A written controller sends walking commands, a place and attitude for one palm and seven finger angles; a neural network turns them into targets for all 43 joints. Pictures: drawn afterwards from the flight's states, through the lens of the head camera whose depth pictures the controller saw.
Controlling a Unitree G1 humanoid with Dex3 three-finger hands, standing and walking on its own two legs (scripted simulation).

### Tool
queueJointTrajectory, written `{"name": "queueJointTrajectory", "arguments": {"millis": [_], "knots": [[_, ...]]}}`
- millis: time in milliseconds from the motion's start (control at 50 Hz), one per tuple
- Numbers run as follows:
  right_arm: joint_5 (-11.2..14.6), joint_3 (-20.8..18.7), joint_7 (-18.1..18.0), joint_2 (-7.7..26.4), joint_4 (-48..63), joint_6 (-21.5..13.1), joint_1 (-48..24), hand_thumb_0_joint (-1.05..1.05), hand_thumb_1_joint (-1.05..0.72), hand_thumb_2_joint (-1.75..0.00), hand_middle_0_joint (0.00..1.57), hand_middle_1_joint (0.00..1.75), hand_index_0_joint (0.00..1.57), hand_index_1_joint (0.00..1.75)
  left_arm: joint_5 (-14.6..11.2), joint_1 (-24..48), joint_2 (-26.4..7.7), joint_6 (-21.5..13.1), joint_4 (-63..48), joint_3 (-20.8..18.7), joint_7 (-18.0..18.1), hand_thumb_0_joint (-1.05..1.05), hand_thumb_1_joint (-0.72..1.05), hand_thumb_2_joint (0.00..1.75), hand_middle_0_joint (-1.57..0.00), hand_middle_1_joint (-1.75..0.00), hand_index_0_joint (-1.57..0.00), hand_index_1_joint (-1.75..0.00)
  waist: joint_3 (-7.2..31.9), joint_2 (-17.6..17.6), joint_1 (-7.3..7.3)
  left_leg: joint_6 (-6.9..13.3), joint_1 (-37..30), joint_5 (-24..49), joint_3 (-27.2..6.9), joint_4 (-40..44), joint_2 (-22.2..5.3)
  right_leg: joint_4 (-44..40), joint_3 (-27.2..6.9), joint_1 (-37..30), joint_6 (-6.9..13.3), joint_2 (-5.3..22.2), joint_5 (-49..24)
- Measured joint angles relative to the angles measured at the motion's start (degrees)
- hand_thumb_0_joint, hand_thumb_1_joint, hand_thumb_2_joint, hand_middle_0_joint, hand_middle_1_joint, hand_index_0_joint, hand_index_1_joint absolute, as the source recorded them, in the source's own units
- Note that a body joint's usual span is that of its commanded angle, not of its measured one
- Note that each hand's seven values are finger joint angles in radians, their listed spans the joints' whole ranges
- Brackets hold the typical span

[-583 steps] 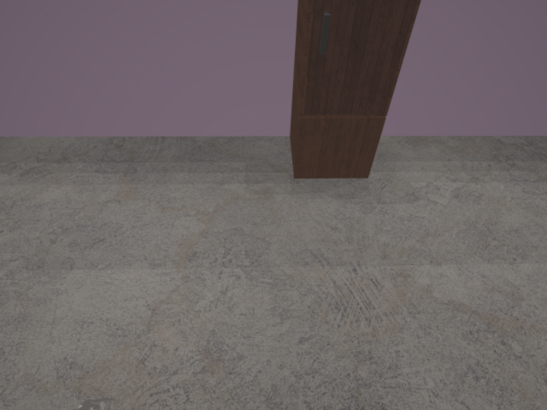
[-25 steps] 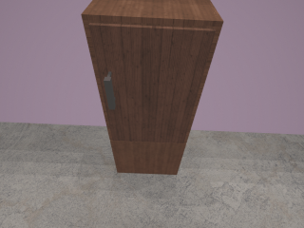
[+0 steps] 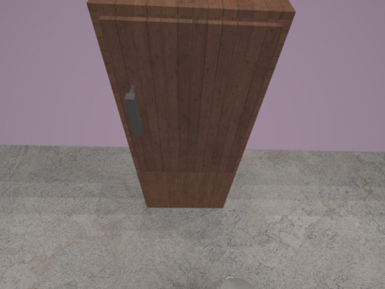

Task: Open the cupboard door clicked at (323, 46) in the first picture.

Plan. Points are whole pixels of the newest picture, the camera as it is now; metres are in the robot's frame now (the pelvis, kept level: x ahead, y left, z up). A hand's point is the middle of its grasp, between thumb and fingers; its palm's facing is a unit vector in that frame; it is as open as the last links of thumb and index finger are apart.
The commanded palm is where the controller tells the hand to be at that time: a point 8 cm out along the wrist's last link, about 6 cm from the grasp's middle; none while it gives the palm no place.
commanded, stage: come to a stop and stand still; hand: left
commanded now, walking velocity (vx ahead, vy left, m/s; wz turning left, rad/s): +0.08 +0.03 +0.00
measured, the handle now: (135, 111) +0.54 +0.18 +0.02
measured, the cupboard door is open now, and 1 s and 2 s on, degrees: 0 0 0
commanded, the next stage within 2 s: look again from close up in 0.66 s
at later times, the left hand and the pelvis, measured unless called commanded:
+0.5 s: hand out of the picture +0.01 +0.18 -0.18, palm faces +0.08 -0.98 -0.18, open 7.3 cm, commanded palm none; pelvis -0.03 +0.00 +0.00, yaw +1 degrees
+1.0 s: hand out of the picture -0.02 +0.15 -0.17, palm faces +0.02 -0.98 -0.21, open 7.3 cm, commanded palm none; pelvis -0.02 -0.01 -0.01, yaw +0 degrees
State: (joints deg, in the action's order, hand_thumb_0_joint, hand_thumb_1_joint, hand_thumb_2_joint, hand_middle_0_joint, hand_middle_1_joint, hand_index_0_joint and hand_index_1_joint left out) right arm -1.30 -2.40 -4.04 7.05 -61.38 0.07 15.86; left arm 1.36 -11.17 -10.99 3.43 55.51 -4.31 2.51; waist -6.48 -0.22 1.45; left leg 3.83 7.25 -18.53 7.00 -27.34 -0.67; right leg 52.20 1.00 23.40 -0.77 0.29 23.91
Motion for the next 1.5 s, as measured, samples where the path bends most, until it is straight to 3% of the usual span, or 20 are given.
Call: {"name": "queueJointTrajectory", "arguments": {"millis": [80,120,140,200,260,360,400,460,560,660,740,880,980,1400,1440,1500], "knots": [[-0.2,-0.4,0.9,1.3,-0.7,0.7,0.4,0.01,-0.91,-0.9,0.2,0.3,0.21,0.3,-0.2,2.4,-0.5,-0.9,-2.1,0.1,-0.4,0.0,0.92,0.9,-0.19,-0.3,-0.2,-0.3,-0.5,-1.4,-0.11,-1.1,0.5,-0.5,-0.2,-1.7,-0.8,-10.0,0.4,-2.8,0.1,1.5,-5.1],[0.0,-0.5,1.6,1.7,-1.0,0.8,1.1,0.01,-0.91,-0.9,0.2,0.3,0.2,0.3,-0.1,2.0,-0.7,-2.1,-2.5,0.7,-0.5,0.0,0.91,0.9,-0.19,-0.3,-0.2,-0.3,0.5,-1.0,-0.29,-1.8,1.5,-2.1,-0.1,-4.6,-0.7,-19.2,0.4,-7.0,0.2,2.8,-12.4],[0.4,-0.5,2.0,1.8,-1.1,1.0,1.3,0.01,-0.91,-0.9,0.2,0.3,0.2,0.3,-0.1,1.6,-0.9,-2.9,-2.2,0.9,-0.4,0.0,0.91,0.9,-0.19,-0.3,-0.2,-0.3,1.3,-0.4,-0.43,-2.3,2.4,-3.3,0.1,-6.7,-0.5,-21.2,-0.1,-8.1,-0.4,3.2,-11.2],[0.7,-1.0,2.5,3.4,-1.0,2.2,0.6,0.01,-0.91,-0.9,0.2,0.3,0.2,0.3,-0.1,1.6,1.1,-3.1,-0.7,2.3,-0.6,0.0,0.91,0.9,-0.19,-0.3,-0.2,-0.3,1.9,-3.1,0.72,-3.1,4.9,-9.1,-3.1,-12.7,-1.1,-20.3,1.6,-8.3,-0.8,1.9,-9.8],[0.7,-1.0,3.0,3.9,-0.4,2.5,-0.3,0.01,-0.91,-0.9,0.19,0.3,0.2,0.3,-0.1,1.1,2.5,-3.0,-0.5,2.9,-0.7,0.0,0.91,0.9,-0.2,-0.3,-0.2,-0.3,2.2,-2.9,0.3,-3.5,7.5,-9.2,-4.0,-16.9,-0.9,-21.5,2.0,-8.4,-0.7,1.9,-11.4],[0.8,-0.8,3.5,3.5,1.1,1.7,-0.7,0.01,-0.91,-0.9,0.19,0.3,0.2,0.3,-0.2,0.2,2.6,-2.3,-0.7,2.2,-0.5,-0.01,0.93,0.9,-0.2,-0.3,-0.2,-0.3,2.4,-0.5,-1.1,-4.2,6.7,-2.9,-3.9,-9.2,-1.1,-21.8,2.0,-7.2,-1.4,2.7,-12.7],[0.6,-0.6,3.4,2.7,1.2,1.3,-0.6,0.01,-0.91,-0.9,0.19,0.3,0.2,0.3,-0.4,-0.5,1.5,-1.5,-0.2,1.6,-0.6,-0.01,0.93,0.9,-0.2,-0.3,-0.21,-0.3,2.3,1.8,-1.75,-2.5,5.9,0.4,-2.7,-7.2,0.2,-20.6,0.8,-6.6,-1.6,3.8,-11.8],[0.1,-0.3,3.5,2.1,1.4,0.9,0.9,0.01,-0.91,-0.9,0.19,0.3,0.2,0.3,-0.1,-2.2,0.8,-0.4,1.4,1.3,-0.9,-0.01,0.93,0.9,-0.2,-0.3,-0.2,-0.3,3.8,1.9,-1.83,-0.7,5.0,1.3,-2.3,-4.9,0.4,-17.2,0.5,-6.0,-0.8,3.4,-5.6],[-0.1,0.6,3.1,0.8,0.4,0.4,2.1,0.01,-0.91,-0.9,0.19,0.3,0.2,0.3,0.2,-5.5,0.4,-1.0,3.2,1.4,-1.6,0.0,0.92,0.9,-0.2,-0.3,-0.2,-0.3,5.0,1.2,-1.82,0.1,2.6,4.8,-2.0,2.2,0.9,-8.7,1.5,-5.9,-0.1,2.4,-1.5],[-0.1,1.1,2.4,-0.5,-0.7,-0.4,1.8,0.01,-0.91,-0.9,0.2,0.3,0.2,0.3,-0.3,-6.7,1.2,-1.3,5.2,2.2,-1.6,0.0,0.92,0.9,-0.2,-0.3,-0.2,-0.3,4.4,1.3,-1.02,0.1,2.0,6.2,-1.1,4.9,1.7,-15.8,2.1,-9.7,-0.4,2.1,-1.0],[0.7,1.2,1.9,-0.9,-2.5,-0.5,1.8,0.01,-0.91,-0.9,0.2,0.3,0.2,0.3,-0.6,-6.4,2.5,-2.3,6.4,2.7,-1.1,0.0,0.91,0.9,-0.2,-0.3,-0.2,-0.3,3.7,1.5,-1.04,-0.5,3.4,4.5,-0.6,1.6,2.2,-26.5,1.3,-14.2,0.0,2.0,-10.3],[0.6,1.9,3.3,0.9,-0.7,-0.1,2.1,0.01,-0.91,-0.9,0.2,0.3,0.2,0.3,-0.3,-7.2,4.6,-4.1,7.2,5.2,0.0,0.01,0.92,0.9,-0.2,-0.3,-0.2,-0.3,4.9,-1.8,-0.02,-1.1,6.4,1.7,-1.7,-3.9,0.3,-23.3,2.3,-12.6,0.7,0.3,-6.8],[0.5,2.2,3.0,2.1,-0.4,-0.5,2.4,0.01,-0.92,-0.9,0.19,0.3,0.2,0.3,-0.4,-7.6,4.7,-4.9,7.4,5.4,-0.3,0.01,0.92,0.9,-0.2,-0.3,-0.2,-0.3,6.2,-3.0,-0.63,-1.2,5.7,1.2,-1.6,-4.0,0.7,-21.8,2.2,-12.6,0.8,0.8,-5.5],[0.9,3.1,2.7,1.8,-2.8,-0.8,0.2,0.01,-0.92,-0.9,0.19,0.3,0.2,0.3,-0.5,-6.4,3.3,-5.2,7.7,5.3,0.0,0.0,0.91,0.9,-0.2,-0.3,-0.2,-0.3,5.2,-0.4,-1.67,-3.0,3.7,2.9,-1.9,-0.3,-0.3,-25.1,2.4,-14.4,2.1,-0.4,-6.5],[2.1,3.4,1.7,2.4,2.0,-3.5,2.2,0.02,-0.92,-0.9,0.2,0.3,0.2,0.3,-4.2,-12.8,2.1,1.0,-11.7,4.2,1.3,0.03,0.95,0.9,-0.2,-0.3,-0.21,-0.3,4.8,0.1,-2.05,-3.0,4.1,2.2,-1.7,-0.8,-0.4,-23.8,2.2,-13.5,2.2,-0.5,-6.1],[3.5,2.4,0.1,4.3,6.9,-10.7,4.0,0.02,-0.92,-0.9,0.2,0.3,0.2,0.3,-7.7,-17.0,0.1,-2.6,-32.9,3.8,4.4,0.04,0.95,0.89,-0.2,-0.31,-0.21,-0.31,6.2,-0.5,-2.03,-2.8,5.4,2.4,-2.4,-1.6,0.8,-21.2,2.9,-11.9,2.1,0.8,-4.6]]}}
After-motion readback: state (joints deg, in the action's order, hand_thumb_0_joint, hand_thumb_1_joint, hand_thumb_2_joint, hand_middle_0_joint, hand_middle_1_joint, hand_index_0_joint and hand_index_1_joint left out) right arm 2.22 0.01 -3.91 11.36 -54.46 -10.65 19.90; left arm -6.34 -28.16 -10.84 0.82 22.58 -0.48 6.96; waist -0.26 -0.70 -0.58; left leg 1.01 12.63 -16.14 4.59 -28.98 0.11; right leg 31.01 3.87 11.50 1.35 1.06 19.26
